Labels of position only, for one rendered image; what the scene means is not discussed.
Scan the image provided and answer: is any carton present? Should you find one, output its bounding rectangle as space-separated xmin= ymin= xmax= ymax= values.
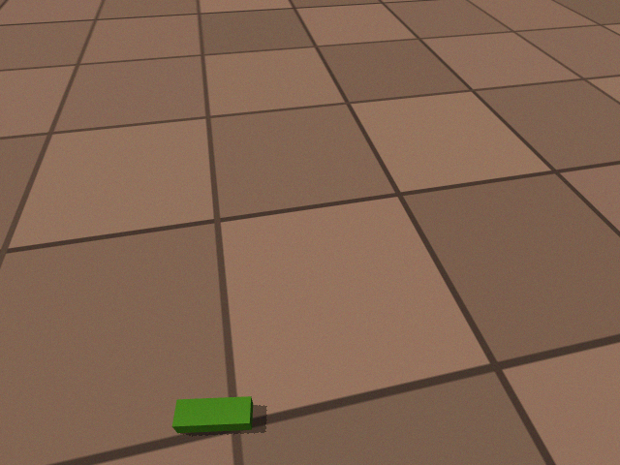
xmin=172 ymin=396 xmax=253 ymax=433

